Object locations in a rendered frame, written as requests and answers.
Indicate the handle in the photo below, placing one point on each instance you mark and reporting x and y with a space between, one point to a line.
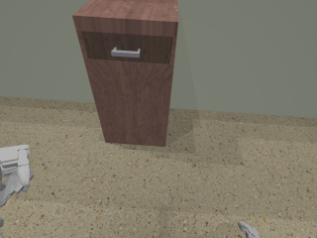
126 54

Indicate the robot right hand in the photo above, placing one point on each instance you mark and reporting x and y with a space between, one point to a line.
248 230

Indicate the cabinet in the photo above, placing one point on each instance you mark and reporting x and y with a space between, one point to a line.
132 98

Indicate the drawer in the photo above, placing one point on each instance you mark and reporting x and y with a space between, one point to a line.
153 49

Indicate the robot left hand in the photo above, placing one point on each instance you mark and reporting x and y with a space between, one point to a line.
15 165

